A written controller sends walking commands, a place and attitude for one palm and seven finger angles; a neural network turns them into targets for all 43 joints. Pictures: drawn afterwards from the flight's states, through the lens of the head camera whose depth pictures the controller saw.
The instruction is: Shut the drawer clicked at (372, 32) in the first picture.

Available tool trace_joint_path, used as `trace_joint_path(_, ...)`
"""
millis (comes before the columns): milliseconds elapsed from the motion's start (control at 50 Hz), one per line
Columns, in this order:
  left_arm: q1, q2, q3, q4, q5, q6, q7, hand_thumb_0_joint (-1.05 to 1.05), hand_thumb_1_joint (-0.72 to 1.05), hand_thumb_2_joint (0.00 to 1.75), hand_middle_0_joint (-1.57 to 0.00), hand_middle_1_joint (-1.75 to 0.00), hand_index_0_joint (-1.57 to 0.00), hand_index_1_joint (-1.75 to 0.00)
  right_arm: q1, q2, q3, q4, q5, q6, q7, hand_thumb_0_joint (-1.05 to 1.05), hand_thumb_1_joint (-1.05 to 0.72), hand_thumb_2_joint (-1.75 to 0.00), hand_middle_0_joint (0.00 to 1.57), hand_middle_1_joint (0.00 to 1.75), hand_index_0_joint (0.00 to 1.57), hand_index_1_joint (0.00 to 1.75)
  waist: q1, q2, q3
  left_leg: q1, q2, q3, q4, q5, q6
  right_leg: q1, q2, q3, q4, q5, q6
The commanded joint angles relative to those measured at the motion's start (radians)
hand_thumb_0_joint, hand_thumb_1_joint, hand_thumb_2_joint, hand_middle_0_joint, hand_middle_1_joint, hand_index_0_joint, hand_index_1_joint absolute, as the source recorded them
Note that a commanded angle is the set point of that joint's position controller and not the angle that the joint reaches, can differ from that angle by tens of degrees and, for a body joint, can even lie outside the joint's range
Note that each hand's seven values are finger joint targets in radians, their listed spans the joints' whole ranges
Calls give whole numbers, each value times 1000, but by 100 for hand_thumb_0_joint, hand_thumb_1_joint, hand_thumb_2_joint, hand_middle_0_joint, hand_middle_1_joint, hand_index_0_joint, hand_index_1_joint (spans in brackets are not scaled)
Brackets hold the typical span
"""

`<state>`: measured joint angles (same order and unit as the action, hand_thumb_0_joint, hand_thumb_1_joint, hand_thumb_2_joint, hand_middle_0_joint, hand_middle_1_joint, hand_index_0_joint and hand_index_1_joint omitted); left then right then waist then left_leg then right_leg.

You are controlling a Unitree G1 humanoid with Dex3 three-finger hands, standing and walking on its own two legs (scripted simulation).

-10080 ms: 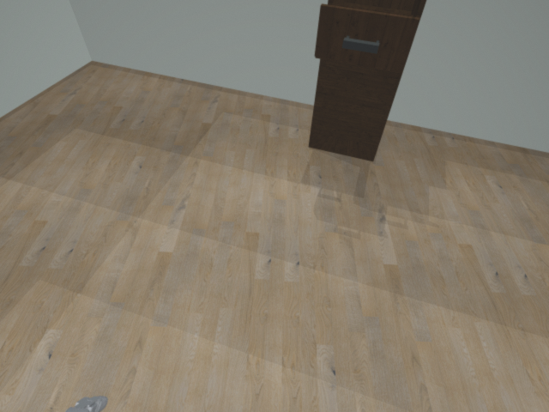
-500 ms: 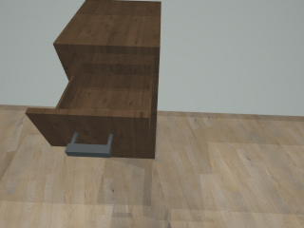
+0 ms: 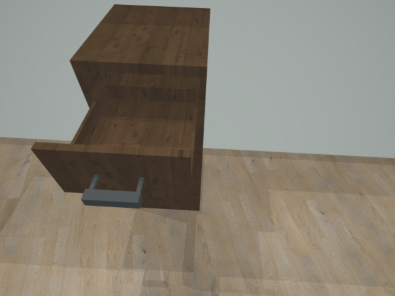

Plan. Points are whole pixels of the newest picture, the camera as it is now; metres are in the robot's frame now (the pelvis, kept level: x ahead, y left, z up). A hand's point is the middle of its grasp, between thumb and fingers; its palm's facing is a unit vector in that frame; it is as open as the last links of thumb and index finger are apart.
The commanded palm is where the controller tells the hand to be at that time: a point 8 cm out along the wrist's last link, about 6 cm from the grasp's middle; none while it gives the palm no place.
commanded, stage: shuffle to correct the standing spot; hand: left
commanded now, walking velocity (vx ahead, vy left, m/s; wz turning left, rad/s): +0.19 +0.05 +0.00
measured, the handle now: (115, 189) +0.34 +0.22 -0.01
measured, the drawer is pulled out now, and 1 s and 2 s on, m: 0.30 0.30 0.30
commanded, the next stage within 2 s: come to a stop and stand still in 0.08 s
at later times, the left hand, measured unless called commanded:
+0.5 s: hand out of the picture +0.05 +0.18 -0.17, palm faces +0.06 -0.97 -0.23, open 7.3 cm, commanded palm none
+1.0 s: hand out of the picture +0.02 +0.21 -0.17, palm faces +0.01 -0.97 -0.23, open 7.3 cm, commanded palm none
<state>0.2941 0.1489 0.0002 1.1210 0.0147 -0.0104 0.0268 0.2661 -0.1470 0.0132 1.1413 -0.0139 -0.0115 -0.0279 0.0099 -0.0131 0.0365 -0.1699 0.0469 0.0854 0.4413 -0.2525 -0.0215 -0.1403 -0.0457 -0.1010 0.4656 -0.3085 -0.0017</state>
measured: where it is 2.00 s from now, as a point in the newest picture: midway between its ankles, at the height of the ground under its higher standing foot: outside the picture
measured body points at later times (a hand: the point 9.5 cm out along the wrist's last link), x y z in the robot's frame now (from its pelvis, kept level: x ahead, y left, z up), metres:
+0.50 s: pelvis +0.04 +0.01 +0.00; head +0.07 +0.00 +0.45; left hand +0.05 +0.23 -0.16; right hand +0.03 -0.20 -0.17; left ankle -0.01 +0.13 -0.73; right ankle -0.02 -0.10 -0.73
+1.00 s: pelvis -0.01 +0.02 -0.01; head +0.00 +0.01 +0.44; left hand +0.02 +0.26 -0.15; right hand +0.03 -0.21 -0.16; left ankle +0.00 +0.13 -0.74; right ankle -0.02 -0.10 -0.74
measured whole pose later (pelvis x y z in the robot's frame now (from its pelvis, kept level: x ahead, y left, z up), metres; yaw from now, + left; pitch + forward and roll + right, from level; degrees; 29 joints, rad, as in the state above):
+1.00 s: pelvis -0.01 +0.02 -0.01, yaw +0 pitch -1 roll +0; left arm 0.27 0.18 -0.01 1.00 0.02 0.01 0.02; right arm 0.25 -0.19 0.00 0.99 -0.02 0.01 -0.01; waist 0.00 0.02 0.02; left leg -0.25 0.02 0.09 0.53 -0.27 0.01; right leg -0.22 -0.05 -0.09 0.53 -0.30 0.00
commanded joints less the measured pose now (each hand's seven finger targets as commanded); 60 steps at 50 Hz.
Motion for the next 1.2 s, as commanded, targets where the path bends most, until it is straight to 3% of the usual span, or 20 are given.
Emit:
trace_joint_path(0,87,112,21,-22,5,-7,6,0,90,90,-20,-30,-20,-30,85,-80,-15,-21,-2,-6,3,0,-90,-90,20,30,20,30,3,-14,46,-31,38,-36,-41,1,46,-50,-79,77,-101,-26,-41)
trace_joint_path(100,132,146,42,-26,7,-3,1,0,90,90,-20,-30,-20,-30,65,-52,-17,-52,-9,1,14,0,-90,-90,20,30,20,30,19,-114,130,-174,-14,29,124,-128,39,-74,-162,191,-193,-219,-107)
trace_joint_path(160,122,145,54,-38,9,-11,0,0,90,90,-20,-30,-20,-30,108,-44,-18,-58,-8,-17,14,0,-90,-90,20,30,20,30,-3,-89,109,-133,-8,35,107,-65,45,-73,-170,156,-101,-13,-121)
trace_joint_path(200,87,98,45,-56,9,-7,-2,0,90,90,-20,-30,-20,-30,199,-79,-21,-13,-7,-31,6,0,-90,-90,20,30,20,30,-33,122,69,38,59,-60,15,272,68,-146,-49,5,110,106,-61)
trace_joint_path(240,64,50,29,-69,2,-7,8,0,90,90,-20,-30,-20,-30,250,-121,-21,16,-5,-32,-17,0,-90,-90,20,30,20,30,-33,297,21,140,194,-197,-6,854,156,-219,12,-37,239,-105,-17)
trace_joint_path(280,65,44,27,-60,-9,-2,13,0,90,90,-20,-30,-20,-30,196,-115,-15,-1,-3,-26,-28,0,-90,-90,20,30,20,30,-10,207,31,126,201,-187,11,1000,164,-176,-9,8,156,-133,-23)
trace_joint_path(300,88,50,30,-49,-10,-4,13,0,90,90,-20,-30,-20,-30,157,-106,-18,-11,1,-26,-31,0,-90,-90,20,30,20,30,8,158,28,120,171,-155,40,1008,137,-120,-15,17,60,22,-20)
trace_joint_path(360,146,114,43,-19,-9,-14,21,0,90,90,-20,-30,-20,-30,103,-85,-29,-49,11,-18,-31,0,-90,-90,20,30,20,30,13,-43,-34,-7,59,-50,80,587,44,73,-103,59,65,732,-34)
trace_joint_path(400,131,119,45,-36,-4,-10,25,0,90,90,-20,-30,-20,-30,102,-69,-38,-57,10,-12,-29,0,-90,-90,20,30,20,30,6,-82,-38,-32,42,-25,56,496,36,80,-121,57,115,871,-36)
trace_joint_path(600,60,115,46,-103,2,1,24,0,90,90,-20,-30,-20,-30,66,-63,-42,-74,1,-4,-19,0,-90,-90,20,30,20,30,2,-18,-66,23,60,-40,23,400,41,-1,-99,92,47,538,-38)
trace_joint_path(620,95,155,46,-83,5,-11,54,0,90,90,-20,-30,-20,-30,-38,-158,-66,-156,15,3,-3,0,-90,-90,20,30,20,30,15,-72,16,-99,77,-7,245,351,11,-57,-137,160,-17,822,-4)
trace_joint_path(640,58,181,49,-142,6,-22,45,0,90,90,-20,-30,-20,-30,-19,-81,-54,-195,8,9,13,0,-90,-90,20,30,20,30,-10,-117,-26,-185,25,-25,265,-88,27,13,-205,190,-26,796,-65)
trace_joint_path(680,-9,166,35,-173,9,-31,37,0,90,90,-20,-30,-20,-30,21,-64,-46,-199,7,10,18,0,-90,-90,20,30,20,30,-42,-85,-82,-125,11,-17,199,-135,26,-14,-192,163,-22,571,-122)
trace_joint_path(720,-25,158,34,-194,-4,-26,34,0,90,90,-20,-30,-20,-30,75,-97,-43,-178,0,-1,22,0,-90,-90,20,30,20,30,-50,67,-111,-7,41,-50,63,155,38,-52,-110,108,70,389,-79)
trace_joint_path(760,-15,132,28,-196,-3,-2,30,0,90,90,-20,-30,-20,-30,34,-139,-42,-194,-5,-3,16,0,-90,-90,20,30,20,30,-18,188,-30,-96,108,-146,4,222,84,-73,-30,57,66,73,-35)
trace_joint_path(800,0,131,20,-187,0,4,21,0,90,90,-20,-30,-20,-30,-8,-139,-35,-213,-4,1,13,0,-90,-90,20,30,20,30,1,123,51,-153,97,-148,-26,105,89,-86,-21,65,11,8,-32)
trace_joint_path(840,-10,138,15,-181,0,4,14,0,90,90,-20,-30,-20,-30,-1,-141,-31,-219,-3,6,15,0,-90,-90,20,30,20,30,-12,21,80,-160,62,-120,-41,-59,68,-122,-44,98,-50,-68,-37)
trace_joint_path(880,-22,148,15,-184,0,5,9,0,90,90,-20,-30,-20,-30,18,-141,-30,-210,-6,10,18,0,-90,-90,20,30,20,30,-24,10,105,-151,44,-109,-62,-153,59,-175,-52,117,-85,-164,-41)
trace_joint_path(980,6,151,12,-169,1,3,5,0,90,90,-20,-30,-20,-30,36,-151,-25,-190,-6,1,19,0,-90,-90,20,30,20,30,-14,20,50,-139,53,-127,-108,-159,64,-124,-49,107,-75,-116,-32)
trace_joint_path(1180,48,137,4,-94,-7,-10,7,0,90,90,-20,-30,-20,-30,71,-129,-9,-98,3,-19,9,0,-90,-90,20,30,20,30,-5,22,-10,-40,60,-93,-68,129,60,-52,-70,94,-58,116,-28)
